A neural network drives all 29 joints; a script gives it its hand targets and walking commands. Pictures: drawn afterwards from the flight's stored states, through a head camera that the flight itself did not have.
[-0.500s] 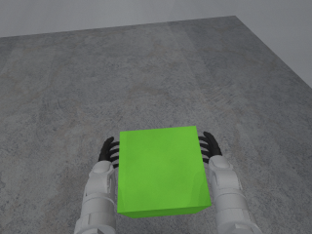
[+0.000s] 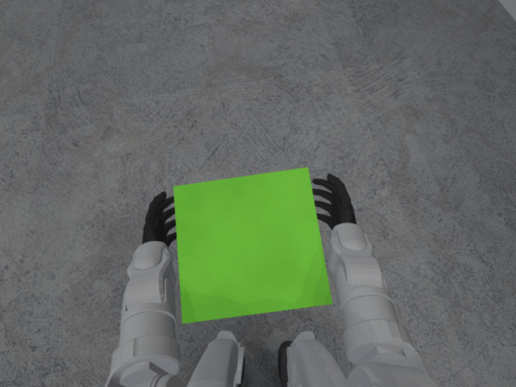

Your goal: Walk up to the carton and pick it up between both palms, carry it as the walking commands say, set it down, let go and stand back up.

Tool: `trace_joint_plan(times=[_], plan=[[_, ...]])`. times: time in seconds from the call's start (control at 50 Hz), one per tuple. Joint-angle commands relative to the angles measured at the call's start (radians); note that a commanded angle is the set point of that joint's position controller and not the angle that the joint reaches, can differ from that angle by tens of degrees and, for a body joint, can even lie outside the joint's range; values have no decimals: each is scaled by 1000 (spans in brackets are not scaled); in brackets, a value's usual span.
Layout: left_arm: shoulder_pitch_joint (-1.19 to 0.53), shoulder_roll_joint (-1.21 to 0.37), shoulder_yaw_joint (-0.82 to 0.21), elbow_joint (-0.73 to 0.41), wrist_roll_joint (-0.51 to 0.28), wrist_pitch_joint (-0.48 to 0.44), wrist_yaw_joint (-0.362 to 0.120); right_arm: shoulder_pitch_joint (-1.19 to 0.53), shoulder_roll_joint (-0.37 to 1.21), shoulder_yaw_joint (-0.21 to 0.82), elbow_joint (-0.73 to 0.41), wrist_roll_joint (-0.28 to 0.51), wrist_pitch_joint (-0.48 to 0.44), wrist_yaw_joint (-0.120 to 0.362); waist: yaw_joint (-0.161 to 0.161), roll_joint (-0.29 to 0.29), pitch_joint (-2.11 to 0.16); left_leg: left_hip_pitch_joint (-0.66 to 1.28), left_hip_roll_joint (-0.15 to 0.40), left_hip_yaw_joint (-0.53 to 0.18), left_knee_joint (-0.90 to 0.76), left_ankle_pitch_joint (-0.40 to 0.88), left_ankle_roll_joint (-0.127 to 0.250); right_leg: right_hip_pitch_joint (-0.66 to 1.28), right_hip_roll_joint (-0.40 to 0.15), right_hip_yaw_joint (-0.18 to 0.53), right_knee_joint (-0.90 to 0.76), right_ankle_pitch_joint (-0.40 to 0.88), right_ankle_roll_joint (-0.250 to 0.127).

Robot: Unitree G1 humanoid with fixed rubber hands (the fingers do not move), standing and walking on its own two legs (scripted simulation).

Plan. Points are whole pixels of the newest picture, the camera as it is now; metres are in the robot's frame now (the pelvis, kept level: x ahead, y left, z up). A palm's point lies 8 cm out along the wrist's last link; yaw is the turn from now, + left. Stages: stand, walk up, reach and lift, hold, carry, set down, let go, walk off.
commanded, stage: set down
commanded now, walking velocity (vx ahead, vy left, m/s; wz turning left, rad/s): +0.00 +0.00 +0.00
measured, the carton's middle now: (254, 247) +0.36 +0.04 -0.13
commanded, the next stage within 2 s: none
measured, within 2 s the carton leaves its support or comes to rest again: neither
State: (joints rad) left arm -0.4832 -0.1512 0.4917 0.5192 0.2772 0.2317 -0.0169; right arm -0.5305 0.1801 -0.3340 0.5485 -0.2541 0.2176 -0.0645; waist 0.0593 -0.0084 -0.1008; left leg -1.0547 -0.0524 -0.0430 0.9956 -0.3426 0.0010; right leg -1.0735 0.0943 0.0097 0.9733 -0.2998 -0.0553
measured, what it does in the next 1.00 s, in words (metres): lowers itself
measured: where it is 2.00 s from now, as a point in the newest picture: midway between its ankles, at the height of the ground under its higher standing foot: outside the picture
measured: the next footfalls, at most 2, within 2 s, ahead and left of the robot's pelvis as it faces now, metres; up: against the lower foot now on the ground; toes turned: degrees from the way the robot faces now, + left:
none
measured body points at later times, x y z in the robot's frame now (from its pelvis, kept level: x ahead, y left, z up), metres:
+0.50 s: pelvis +0.00 +0.02 -0.06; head +0.17 +0.02 +0.36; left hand +0.37 +0.19 -0.14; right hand +0.41 -0.11 -0.12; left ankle +0.06 +0.12 -0.66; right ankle +0.08 -0.08 -0.66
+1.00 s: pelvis -0.01 +0.02 -0.14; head +0.21 +0.01 +0.25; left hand +0.39 +0.19 -0.25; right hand +0.43 -0.11 -0.24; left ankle +0.06 +0.12 -0.66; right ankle +0.08 -0.08 -0.66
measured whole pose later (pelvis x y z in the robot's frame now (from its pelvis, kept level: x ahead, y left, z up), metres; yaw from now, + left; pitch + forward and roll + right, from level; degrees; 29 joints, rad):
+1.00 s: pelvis -0.01 +0.02 -0.14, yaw +0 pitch +39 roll +1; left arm -0.69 -0.04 0.38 0.77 0.11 0.10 0.13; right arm -0.79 0.00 -0.24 0.82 -0.09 0.08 -0.12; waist 0.03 -0.01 -0.18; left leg -1.74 -0.12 -0.01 1.57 -0.52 0.01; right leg -1.77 0.13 0.06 1.57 -0.48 0.00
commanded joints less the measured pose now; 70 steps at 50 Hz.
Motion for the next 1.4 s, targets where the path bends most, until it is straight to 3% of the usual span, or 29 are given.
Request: trace_joint_plan(times=[0.0,0.08,0.1,0.16,0.18,0.2,0.3,0.32,0.34,0.36,0.42,0.44,0.5,0.58,0.6,0.64,0.7,0.8,0.82,0.84,0.86,0.88,0.9,0.92,1.1,1.12,1.2,1.3,1.38], plan=[[-562,-807,-596,37,-99,-10,-222,-550,919,532,55,102,-5,180,24,46,-719,133,-64,-31,-43,77,13,478,3,174,-72,86,39],[-624,-806,-556,87,-92,22,-233,-460,888,417,210,39,49,196,-52,-63,-567,46,-48,-84,-51,-48,23,358,29,135,-55,-28,36],[-536,-779,-486,127,-52,25,-227,-494,823,378,198,29,42,212,8,-23,-489,-7,-51,-78,-67,-38,23,238,34,103,-16,-23,37],[-563,-890,-527,134,-72,21,-214,-594,878,451,97,91,16,222,-7,-8,-643,71,-51,-82,-31,-3,21,287,30,119,6,22,27],[-551,-880,-491,172,-41,17,-199,-529,821,367,233,31,22,218,2,50,-542,36,-61,-54,-33,-8,12,230,23,107,0,-9,16],[-620,-835,-523,118,-70,1,-196,-534,785,375,180,47,4,206,-63,-17,-612,64,-48,-74,3,-2,9,216,25,101,22,-6,18],[-510,-844,-524,138,-67,-39,-154,-531,812,411,214,88,-34,203,33,42,-685,57,-68,-53,47,68,-7,144,39,112,96,35,30],[-642,-840,-574,50,-105,-57,-147,-555,830,395,193,90,-46,195,-54,-23,-712,26,-64,-77,77,83,-12,137,40,121,101,65,30],[-518,-830,-548,165,-77,-48,-143,-570,848,442,161,112,-60,191,41,30,-760,60,-72,-76,63,78,-13,116,48,110,134,90,42],[-560,-876,-589,109,-115,-56,-127,-519,815,426,207,105,-54,197,-23,43,-774,61,-67,-72,84,99,-20,111,55,98,148,67,28],[-646,-854,-636,50,-165,-86,-117,-496,835,477,223,126,-68,183,-44,-14,-890,20,-73,-61,158,140,-33,131,50,104,188,129,34],[-611,-760,-593,77,-135,-96,-98,-483,810,453,227,117,-81,164,2,10,-787,-51,-74,-43,146,110,-33,72,48,117,180,108,46],[-523,-840,-641,127,-168,-96,-83,-473,817,498,223,158,-94,157,-6,24,-850,42,-75,-80,151,142,-35,68,52,102,205,123,48],[-623,-649,-541,127,-138,-131,-69,-588,740,447,224,148,-114,122,2,-83,-746,-154,-83,-49,210,76,-25,-27,48,94,246,77,61],[-531,-740,-568,194,-135,-123,-62,-495,701,433,256,131,-115,116,-12,35,-726,-94,-83,-59,185,29,-33,-12,52,108,236,27,50],[-608,-752,-599,137,-167,-143,-54,-569,685,406,233,134,-141,112,-52,-4,-831,-65,-84,-57,229,105,-42,-66,55,88,267,90,43],[-565,-644,-561,153,-159,-171,-30,-477,669,406,320,133,-158,103,-4,24,-837,-56,-73,-63,255,193,-49,-155,68,69,346,81,50],[-651,-596,-546,170,-171,-184,-11,-564,593,414,298,158,-168,85,-21,47,-786,-165,-78,-28,319,84,-46,-200,57,75,373,14,45],[-657,-612,-534,180,-170,-175,-19,-582,540,372,303,122,-162,85,-57,43,-821,-217,-87,-16,355,76,-56,-184,53,83,374,33,40],[-578,-561,-489,226,-144,-177,-21,-543,618,402,344,137,-154,79,24,18,-759,-264,-84,-18,318,38,-39,-187,55,85,394,21,58],[-750,-615,-551,149,-189,-191,-25,-611,604,422,284,160,-164,83,-65,-16,-859,-268,-88,-22,372,72,-40,-127,62,77,425,70,47],[-641,-603,-517,181,-171,-191,-19,-579,625,438,295,169,-167,80,14,28,-847,-270,-88,-4,382,118,-44,-144,48,98,427,70,53],[-712,-611,-552,151,-203,-191,-30,-658,578,422,221,169,-175,73,-60,-16,-877,-231,-90,-31,402,60,-39,-196,60,64,448,36,59],[-756,-584,-533,164,-198,-176,-39,-735,621,473,195,196,-158,75,3,-22,-856,-258,-86,-23,408,97,-36,-208,45,90,435,94,62],[-821,-528,-523,133,-223,-166,-50,-717,648,448,291,183,-111,47,-21,-94,-894,-452,-105,24,530,18,-32,-226,61,75,535,52,73],[-810,-558,-513,162,-203,-158,-55,-756,630,467,259,199,-122,53,41,-4,-886,-420,-104,27,527,54,-32,-297,58,73,571,66,73],[-923,-537,-505,154,-227,-129,-76,-885,656,464,254,204,-81,50,17,-79,-892,-516,-115,43,582,-60,-30,-239,60,90,568,-54,67],[-944,-574,-498,189,-227,-116,-78,-879,633,391,306,166,-86,55,-9,6,-876,-516,-112,40,633,-49,-31,-345,53,93,613,-124,43],[-1044,-566,-530,122,-260,-122,-65,-922,618,414,251,177,-95,59,-41,-30,-994,-471,-105,14,677,38,-41,-375,61,73,681,43,50]])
